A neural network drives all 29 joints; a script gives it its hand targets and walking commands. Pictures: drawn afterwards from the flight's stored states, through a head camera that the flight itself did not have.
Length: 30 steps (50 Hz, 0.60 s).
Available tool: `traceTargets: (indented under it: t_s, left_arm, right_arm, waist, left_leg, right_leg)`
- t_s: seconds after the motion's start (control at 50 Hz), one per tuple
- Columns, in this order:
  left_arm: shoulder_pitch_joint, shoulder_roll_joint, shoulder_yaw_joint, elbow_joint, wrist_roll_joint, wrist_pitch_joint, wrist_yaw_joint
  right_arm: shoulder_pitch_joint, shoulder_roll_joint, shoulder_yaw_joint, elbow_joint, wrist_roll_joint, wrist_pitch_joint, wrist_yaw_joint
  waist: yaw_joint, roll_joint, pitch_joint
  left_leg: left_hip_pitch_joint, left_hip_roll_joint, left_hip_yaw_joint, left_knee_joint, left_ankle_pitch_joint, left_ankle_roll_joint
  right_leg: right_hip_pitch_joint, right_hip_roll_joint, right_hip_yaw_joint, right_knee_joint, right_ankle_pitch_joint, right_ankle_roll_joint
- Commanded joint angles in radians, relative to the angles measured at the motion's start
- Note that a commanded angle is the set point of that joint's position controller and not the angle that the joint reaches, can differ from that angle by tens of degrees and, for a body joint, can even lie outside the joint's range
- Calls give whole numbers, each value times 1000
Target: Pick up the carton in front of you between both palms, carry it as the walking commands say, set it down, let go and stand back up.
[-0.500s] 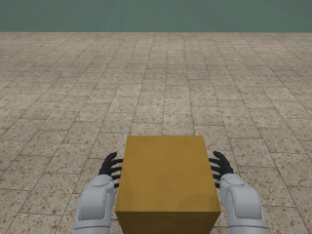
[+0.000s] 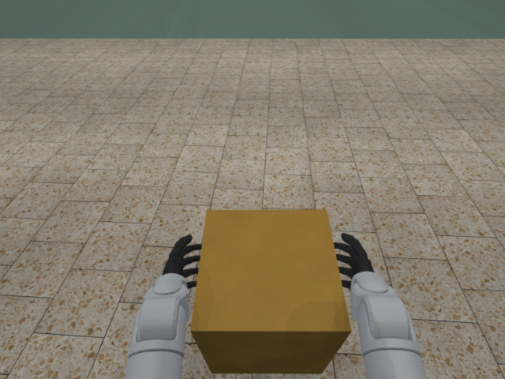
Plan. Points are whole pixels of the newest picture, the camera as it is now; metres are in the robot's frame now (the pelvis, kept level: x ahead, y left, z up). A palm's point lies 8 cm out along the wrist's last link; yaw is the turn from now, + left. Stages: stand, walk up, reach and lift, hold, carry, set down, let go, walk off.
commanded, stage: carry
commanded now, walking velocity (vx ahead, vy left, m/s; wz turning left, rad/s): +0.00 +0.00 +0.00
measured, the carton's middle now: (266, 295) +0.30 +0.00 -0.04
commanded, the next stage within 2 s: hold in 0.24 s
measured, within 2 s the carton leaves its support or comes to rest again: neither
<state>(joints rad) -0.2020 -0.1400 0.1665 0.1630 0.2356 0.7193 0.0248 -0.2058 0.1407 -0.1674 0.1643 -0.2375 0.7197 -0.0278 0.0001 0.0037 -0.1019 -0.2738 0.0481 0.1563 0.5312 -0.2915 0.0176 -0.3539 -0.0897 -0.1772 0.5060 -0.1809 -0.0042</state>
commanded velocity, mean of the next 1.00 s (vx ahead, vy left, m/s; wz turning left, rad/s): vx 0.00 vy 0.00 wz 0.00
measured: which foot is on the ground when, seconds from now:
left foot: down 0.00-1.00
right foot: down 0.00-1.00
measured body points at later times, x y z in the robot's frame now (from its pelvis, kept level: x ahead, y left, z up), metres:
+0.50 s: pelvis -0.01 +0.00 +0.01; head -0.03 -0.01 +0.46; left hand +0.29 +0.16 +0.03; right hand +0.30 -0.14 +0.03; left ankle -0.01 +0.10 -0.73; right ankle +0.05 -0.13 -0.73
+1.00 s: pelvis -0.05 -0.02 -0.07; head +0.18 +0.00 +0.32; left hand +0.35 +0.17 -0.16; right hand +0.37 -0.13 -0.16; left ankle -0.01 +0.10 -0.73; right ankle +0.05 -0.12 -0.73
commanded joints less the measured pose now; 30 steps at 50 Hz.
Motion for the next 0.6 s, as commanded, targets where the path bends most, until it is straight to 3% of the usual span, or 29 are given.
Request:
traceTargets:
  t_s: [0.0, 0.22, 0.24, 0.28, 0.34, 0.36, 0.38, 0.5, 0.52, 0.58]
  left_arm:
    - [-424, -888, -550, -67, -243, -22, -227]
    - [-436, -889, -559, -76, -251, -24, -225]
    - [-363, -923, -529, -58, -242, -21, -237]
    - [-381, -902, -516, -80, -209, -40, -231]
    - [-376, -902, -493, -44, -204, -50, -220]
    - [-419, -898, -502, -42, -205, -54, -225]
    - [-458, -900, -497, -24, -206, -60, -231]
    - [-707, -898, -319, 240, -113, -123, -269]
    - [-769, -891, -273, 294, -88, -145, -276]
    - [-868, -840, -116, 437, 4, -202, -270]
  right_arm:
    - [-415, 893, 551, -58, 242, -20, 228]
    - [-426, 895, 559, -68, 251, -22, 226]
    - [-333, 910, 535, -91, 249, -13, 236]
    - [-391, 898, 550, -119, 236, -25, 237]
    - [-397, 869, 535, -106, 229, -35, 238]
    - [-414, 879, 522, -105, 219, -38, 238]
    - [-441, 884, 509, -80, 216, -41, 235]
    - [-680, 918, 332, 185, 124, -91, 251]
    - [-729, 934, 293, 244, 98, -107, 255]
    - [-835, 898, 153, 375, 15, -150, 246]
  waist:
    - [0, -2, -237]
    - [1, -1, -232]
    - [-17, 64, -122]
    - [8, 24, -150]
    - [13, 56, -128]
    - [-14, 25, -120]
    - [-12, 20, -114]
    - [-21, 17, -11]
    - [-23, -8, 7]
    - [-12, -13, 37]
  left_leg:
    - [27, 112, -105, -95, 174, 6]
    - [28, 112, -107, -100, 167, 7]
    - [81, -99, -260, -172, 386, 13]
    - [149, -102, -263, -171, 364, 8]
    - [191, -109, -269, -193, 363, 6]
    - [198, -110, -266, -190, 345, 3]
    - [173, -110, -261, -188, 307, 0]
    - [88, -109, -234, -165, -57, 22]
    - [36, -110, -230, -145, -91, 27]
    - [-36, -118, -227, -88, -137, 38]
  right_leg:
    - [152, -90, 102, -48, 154, 0]
    - [154, -87, 101, -50, 138, 4]
    - [390, 194, 222, -76, 269, -30]
    - [385, 178, 247, -108, 241, -31]
    - [403, 180, 252, -106, 265, -18]
    - [374, 187, 244, -114, 239, -15]
    - [387, 185, 248, -116, 209, -16]
    - [271, 172, 240, -100, -103, -13]
    - [260, 172, 239, -89, -138, -11]
    - [208, 172, 237, -51, -202, -8]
